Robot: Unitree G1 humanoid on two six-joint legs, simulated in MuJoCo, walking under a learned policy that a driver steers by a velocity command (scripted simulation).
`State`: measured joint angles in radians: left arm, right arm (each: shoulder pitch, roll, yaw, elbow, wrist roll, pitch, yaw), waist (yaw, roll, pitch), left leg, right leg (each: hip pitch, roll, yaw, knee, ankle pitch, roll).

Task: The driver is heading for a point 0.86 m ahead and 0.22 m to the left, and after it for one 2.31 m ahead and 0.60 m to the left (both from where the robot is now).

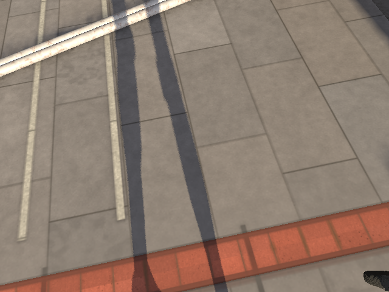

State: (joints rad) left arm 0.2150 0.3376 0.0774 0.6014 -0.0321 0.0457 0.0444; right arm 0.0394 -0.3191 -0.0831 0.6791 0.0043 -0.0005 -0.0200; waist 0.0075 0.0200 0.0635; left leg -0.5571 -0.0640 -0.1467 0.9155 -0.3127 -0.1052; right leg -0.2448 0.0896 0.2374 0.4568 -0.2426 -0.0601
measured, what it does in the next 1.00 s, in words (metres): walks ahead, turning left: left foot, then right foot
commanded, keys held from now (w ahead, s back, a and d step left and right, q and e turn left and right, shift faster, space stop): w+q+shift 0.72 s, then w+e+shift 0.22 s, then e+shift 0.06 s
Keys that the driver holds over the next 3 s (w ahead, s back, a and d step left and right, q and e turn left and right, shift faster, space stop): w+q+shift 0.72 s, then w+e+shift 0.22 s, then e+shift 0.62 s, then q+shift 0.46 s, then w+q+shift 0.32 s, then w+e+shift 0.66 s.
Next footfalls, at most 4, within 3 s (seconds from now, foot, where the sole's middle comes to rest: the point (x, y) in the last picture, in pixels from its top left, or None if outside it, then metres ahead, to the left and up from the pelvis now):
0.28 left None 0.18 0.15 -0.78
0.70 right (198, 225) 0.65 0.08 -0.78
1.08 left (102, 183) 0.84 0.47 -0.78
1.48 right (147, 130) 1.10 0.31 -0.78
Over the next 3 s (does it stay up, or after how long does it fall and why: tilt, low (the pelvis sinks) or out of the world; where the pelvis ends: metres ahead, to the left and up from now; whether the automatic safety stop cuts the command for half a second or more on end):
stays up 1.47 0.60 -0.03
